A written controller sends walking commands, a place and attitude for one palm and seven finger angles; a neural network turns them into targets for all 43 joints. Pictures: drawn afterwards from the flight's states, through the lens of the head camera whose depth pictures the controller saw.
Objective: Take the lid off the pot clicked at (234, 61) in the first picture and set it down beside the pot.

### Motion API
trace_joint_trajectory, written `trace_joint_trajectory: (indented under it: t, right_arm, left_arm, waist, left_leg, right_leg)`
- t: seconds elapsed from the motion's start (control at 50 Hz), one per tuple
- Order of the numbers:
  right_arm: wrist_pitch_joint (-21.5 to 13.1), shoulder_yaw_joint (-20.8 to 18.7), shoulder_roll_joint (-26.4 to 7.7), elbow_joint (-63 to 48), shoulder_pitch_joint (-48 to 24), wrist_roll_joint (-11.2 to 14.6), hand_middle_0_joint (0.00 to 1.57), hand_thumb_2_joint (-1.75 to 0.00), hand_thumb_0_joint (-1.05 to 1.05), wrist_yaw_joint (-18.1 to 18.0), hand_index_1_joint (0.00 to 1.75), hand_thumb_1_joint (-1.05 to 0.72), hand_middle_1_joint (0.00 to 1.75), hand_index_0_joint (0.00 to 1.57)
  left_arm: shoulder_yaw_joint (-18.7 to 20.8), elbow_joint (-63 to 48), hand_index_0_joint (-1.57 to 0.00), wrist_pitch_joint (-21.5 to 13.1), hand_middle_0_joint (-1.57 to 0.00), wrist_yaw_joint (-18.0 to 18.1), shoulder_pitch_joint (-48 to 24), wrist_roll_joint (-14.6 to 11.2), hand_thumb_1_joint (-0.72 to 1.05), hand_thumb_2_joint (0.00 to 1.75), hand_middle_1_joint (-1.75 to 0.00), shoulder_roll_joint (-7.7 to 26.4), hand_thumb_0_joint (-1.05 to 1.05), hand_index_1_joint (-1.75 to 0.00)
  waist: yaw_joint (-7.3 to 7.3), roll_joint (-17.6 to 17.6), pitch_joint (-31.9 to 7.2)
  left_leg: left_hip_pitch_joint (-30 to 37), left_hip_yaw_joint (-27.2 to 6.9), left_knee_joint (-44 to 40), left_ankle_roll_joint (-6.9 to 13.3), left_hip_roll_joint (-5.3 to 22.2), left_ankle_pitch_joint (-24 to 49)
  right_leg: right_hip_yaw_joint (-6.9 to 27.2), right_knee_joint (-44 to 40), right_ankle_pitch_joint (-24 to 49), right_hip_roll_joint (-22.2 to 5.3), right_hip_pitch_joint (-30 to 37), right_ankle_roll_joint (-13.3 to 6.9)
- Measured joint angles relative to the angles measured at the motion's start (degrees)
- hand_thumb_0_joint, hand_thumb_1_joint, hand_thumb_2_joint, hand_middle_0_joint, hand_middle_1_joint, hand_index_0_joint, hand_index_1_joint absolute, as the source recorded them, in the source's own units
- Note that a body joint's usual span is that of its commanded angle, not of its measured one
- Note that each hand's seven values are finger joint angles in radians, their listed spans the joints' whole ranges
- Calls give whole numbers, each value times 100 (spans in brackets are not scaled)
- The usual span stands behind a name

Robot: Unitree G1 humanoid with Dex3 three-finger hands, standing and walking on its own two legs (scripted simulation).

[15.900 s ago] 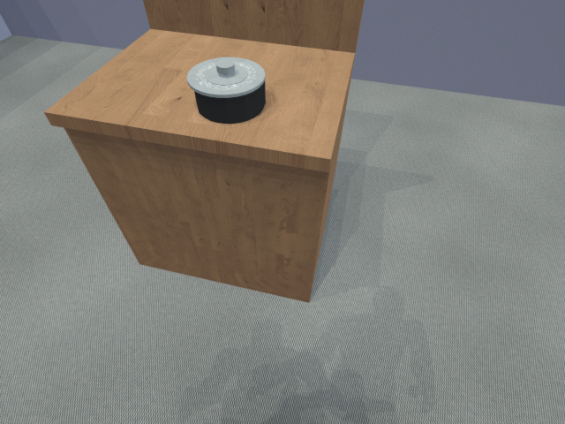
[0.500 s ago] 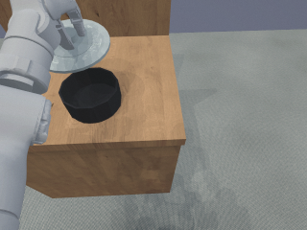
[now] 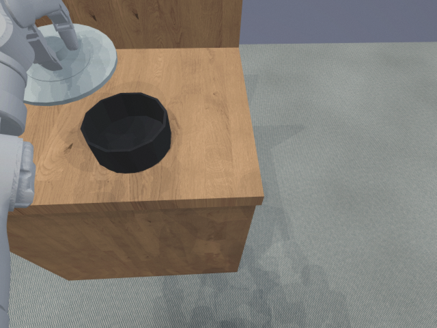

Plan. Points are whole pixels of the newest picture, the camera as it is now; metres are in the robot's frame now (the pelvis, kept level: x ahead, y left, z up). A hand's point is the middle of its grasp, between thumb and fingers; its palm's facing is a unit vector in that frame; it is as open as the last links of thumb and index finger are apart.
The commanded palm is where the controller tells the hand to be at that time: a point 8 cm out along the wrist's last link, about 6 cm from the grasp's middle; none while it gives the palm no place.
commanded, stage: move the lid sideways beside the pot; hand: left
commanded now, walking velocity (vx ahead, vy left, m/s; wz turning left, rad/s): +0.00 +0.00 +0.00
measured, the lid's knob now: (51, 49) +0.53 +0.24 +0.22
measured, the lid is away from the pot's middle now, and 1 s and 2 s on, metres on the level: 0.07 0.19 0.22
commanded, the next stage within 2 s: lower the lid onto the table in 1.92 s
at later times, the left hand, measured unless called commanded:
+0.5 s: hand (1, 55) +0.48 +0.28 +0.25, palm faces -0.31 -0.12 -0.94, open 7.0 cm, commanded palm +0.50 +0.29 +0.31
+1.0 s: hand out of the picture +0.48 +0.34 +0.23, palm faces -0.32 -0.18 -0.93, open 7.0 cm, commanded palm +0.50 +0.35 +0.31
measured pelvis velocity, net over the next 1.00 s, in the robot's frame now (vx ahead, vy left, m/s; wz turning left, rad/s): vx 0.00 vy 0.01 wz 0.00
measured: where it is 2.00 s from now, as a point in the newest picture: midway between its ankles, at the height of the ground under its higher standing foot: outside the picture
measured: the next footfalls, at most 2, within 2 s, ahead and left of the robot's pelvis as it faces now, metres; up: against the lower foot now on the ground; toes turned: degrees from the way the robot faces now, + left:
none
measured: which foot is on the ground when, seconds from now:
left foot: down 0.00-1.00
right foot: down 0.00-1.00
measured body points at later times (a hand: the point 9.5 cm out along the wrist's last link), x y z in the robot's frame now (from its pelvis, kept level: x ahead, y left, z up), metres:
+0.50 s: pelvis -0.01 +0.01 +0.00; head +0.06 +0.01 +0.45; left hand +0.49 +0.29 +0.30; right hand +0.02 -0.27 -0.13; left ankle -0.03 +0.11 -0.74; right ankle -0.02 -0.14 -0.74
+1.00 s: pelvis +0.00 +0.01 +0.00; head +0.08 +0.01 +0.44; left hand +0.49 +0.35 +0.29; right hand +0.00 -0.28 -0.13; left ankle -0.03 +0.11 -0.74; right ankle -0.02 -0.14 -0.74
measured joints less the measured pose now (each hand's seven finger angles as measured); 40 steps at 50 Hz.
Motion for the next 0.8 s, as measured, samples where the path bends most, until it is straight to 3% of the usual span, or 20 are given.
trace_joint_trajectory:
  t: [0.24, 0.44, 0.8]
  right_arm:
    - [68, 32, 3, -88, -51, 41, 21, -89, 1, 5, 30, -91, 30, 21]
    - [18, 58, 2, -49, -53, 89, 21, -89, 1, -21, 30, -91, 30, 21]
    - [-3, 135, -63, -6, 6, 127, 21, -89, 1, -120, 30, -90, 30, 21]
  left_arm:
    - [209, -10, -66, -197, -66, -9, 158, 25, 41, 46, -101, 279, -1, -98]
    - [33, 148, -66, -260, -66, -30, 30, 20, 41, 46, -101, 406, -1, -98]
    - [442, 460, -66, -507, -66, 4, 50, 137, 41, 46, -101, 1009, -1, -98]
  waist:
    - [0, 18, 54]
    - [58, -24, 69]
    - [-22, -36, 139]
  left_leg:
    - [4, 16, 40, 41, -22, -3]
    - [-39, -42, 43, 44, -39, 29]
    - [-94, -14, 92, 39, 27, -12]
  right_leg:
    - [19, -40, 45, -21, 37, 40]
    - [-38, -111, 95, -35, 54, 47]
    - [-5, -180, 135, 31, 33, 40]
